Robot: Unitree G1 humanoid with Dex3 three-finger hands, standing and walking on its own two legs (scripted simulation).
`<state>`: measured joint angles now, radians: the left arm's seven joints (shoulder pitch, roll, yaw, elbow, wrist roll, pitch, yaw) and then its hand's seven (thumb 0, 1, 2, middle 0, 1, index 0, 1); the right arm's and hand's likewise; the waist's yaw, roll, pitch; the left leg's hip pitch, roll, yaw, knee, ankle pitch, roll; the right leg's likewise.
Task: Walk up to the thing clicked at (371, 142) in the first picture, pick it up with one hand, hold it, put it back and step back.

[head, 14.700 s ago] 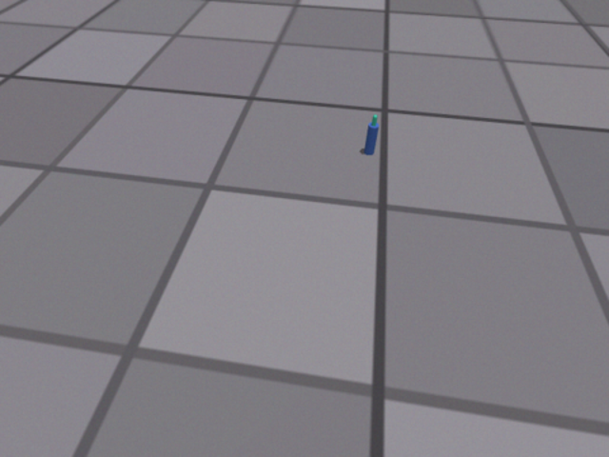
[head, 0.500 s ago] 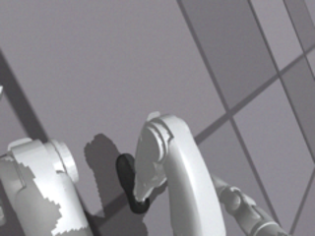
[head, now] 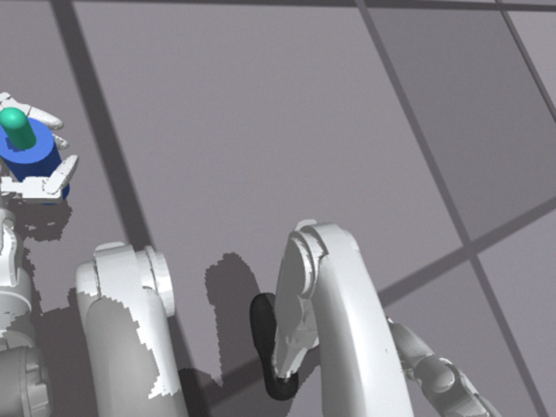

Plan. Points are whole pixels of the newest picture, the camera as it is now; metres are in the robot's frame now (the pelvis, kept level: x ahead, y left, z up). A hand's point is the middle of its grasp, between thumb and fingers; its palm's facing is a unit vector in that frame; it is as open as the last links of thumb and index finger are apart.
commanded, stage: settle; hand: left
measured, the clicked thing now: (34, 159) +0.43 +0.27 -0.09
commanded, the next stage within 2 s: lift in 1.08 s
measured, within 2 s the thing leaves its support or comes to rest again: neither
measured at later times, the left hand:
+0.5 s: hand (34, 123) +0.43 +0.25 +0.00, palm faces +0.15 -0.99 -0.04, open 7.4 cm
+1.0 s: hand (22, 104) +0.43 +0.26 +0.04, palm faces +0.16 -0.99 -0.02, open 7.4 cm
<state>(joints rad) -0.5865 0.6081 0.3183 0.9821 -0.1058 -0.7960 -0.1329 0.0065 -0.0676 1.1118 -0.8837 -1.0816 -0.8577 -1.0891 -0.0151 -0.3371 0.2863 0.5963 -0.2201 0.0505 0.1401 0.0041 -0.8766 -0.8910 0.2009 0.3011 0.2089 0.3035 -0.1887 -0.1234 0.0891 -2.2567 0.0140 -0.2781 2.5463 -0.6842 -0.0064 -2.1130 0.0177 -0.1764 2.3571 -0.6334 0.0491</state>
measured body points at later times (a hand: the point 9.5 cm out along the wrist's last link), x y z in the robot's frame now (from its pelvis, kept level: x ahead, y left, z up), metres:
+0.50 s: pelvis +0.01 -0.01 +0.04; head +0.21 +0.07 +0.43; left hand +0.42 +0.31 +0.01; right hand +0.18 -0.26 -0.08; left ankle +0.08 +0.13 -0.27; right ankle +0.13 -0.13 -0.27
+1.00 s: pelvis +0.01 -0.02 +0.06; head +0.20 +0.06 +0.47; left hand +0.42 +0.31 +0.05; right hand +0.18 -0.26 -0.05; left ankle +0.08 +0.13 -0.27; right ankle +0.13 -0.13 -0.27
